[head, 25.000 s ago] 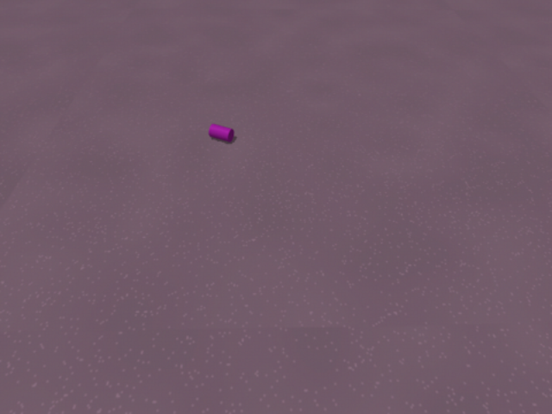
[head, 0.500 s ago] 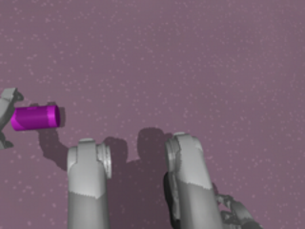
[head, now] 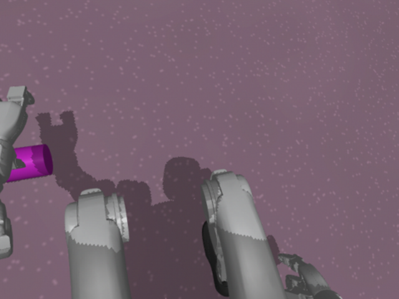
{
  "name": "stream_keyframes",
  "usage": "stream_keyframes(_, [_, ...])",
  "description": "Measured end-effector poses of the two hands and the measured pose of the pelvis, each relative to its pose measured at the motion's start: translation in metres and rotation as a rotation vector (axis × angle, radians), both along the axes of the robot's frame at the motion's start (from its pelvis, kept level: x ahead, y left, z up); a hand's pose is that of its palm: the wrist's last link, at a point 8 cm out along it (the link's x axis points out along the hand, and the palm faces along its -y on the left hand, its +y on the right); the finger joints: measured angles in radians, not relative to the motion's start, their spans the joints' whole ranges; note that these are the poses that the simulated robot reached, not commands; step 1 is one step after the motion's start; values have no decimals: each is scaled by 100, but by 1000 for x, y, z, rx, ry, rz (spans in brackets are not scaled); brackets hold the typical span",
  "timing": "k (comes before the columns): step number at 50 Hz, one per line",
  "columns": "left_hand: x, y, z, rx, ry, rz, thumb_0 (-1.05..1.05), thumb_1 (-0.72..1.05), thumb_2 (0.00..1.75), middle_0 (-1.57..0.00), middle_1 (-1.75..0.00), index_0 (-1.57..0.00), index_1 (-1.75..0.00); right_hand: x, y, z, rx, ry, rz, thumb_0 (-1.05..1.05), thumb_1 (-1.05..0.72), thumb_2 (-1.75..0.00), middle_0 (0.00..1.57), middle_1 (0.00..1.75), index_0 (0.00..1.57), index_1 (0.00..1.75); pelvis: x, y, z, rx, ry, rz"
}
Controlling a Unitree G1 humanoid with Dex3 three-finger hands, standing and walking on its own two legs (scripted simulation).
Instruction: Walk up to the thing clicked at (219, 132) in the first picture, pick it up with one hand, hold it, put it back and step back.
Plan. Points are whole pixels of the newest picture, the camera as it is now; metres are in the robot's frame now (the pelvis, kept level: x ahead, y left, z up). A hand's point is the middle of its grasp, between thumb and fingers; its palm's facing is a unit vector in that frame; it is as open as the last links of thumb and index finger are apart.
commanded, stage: approach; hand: left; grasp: from above
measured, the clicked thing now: (18, 163) +0.41 +0.34 -0.29
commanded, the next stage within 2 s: close in in 1.00 s
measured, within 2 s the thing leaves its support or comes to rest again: neither
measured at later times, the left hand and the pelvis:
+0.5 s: hand out of the picture +0.37 +0.35 -0.17, palm faces -0.43 -0.13 -0.89, open 13.5 cm; pelvis +0.00 +0.00 +0.00, yaw +0 degrees
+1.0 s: hand out of the picture +0.40 +0.36 -0.17, palm faces -0.46 -0.10 -0.88, open 13.3 cm; pelvis +0.00 +0.01 +0.00, yaw +0 degrees
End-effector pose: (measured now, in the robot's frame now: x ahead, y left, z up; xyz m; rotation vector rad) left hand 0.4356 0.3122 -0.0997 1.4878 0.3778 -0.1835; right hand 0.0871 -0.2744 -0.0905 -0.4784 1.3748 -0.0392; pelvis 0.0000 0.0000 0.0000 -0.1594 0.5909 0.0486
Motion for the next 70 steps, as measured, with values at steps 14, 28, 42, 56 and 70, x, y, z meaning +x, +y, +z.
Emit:
stream_keyframes(14, [-27,39,-10,9,197,145,0,-45,91,-13,-101,-15,-99,-24,7,-6,48,90,-18,0,-91,-90,21,30,21,30,-1,-1,5,7,-5,-1])
stream_keyframes(28, [-55,41,-8,-46,31,-48,0,-42,90,-18,-94,-19,-94,33,5,-3,-19,10,73,0,-90,-90,20,29,21,30,1,5,-3,-13,-26,11])
stream_keyframes(42, [-8,26,-10,5,91,75,0,-40,90,-18,-99,-19,-98,13,11,1,4,-36,59,0,-91,-90,20,30,20,30,-5,8,-3,-19,-19,1])
stream_keyframes(56, [-41,52,-7,-4,164,52,0,-39,90,-22,-94,-22,-94,-20,13,-4,39,109,9,0,-91,-90,21,30,21,30,-1,6,2,-12,-11,8])
stream_keyframes(70, [-38,23,-38,-74,76,-5,0,-45,92,-12,-103,-14,-101,8,1,0,-34,0,102,0,-90,-90,20,29,20,30,-7,4,-16,-17,-67,-9])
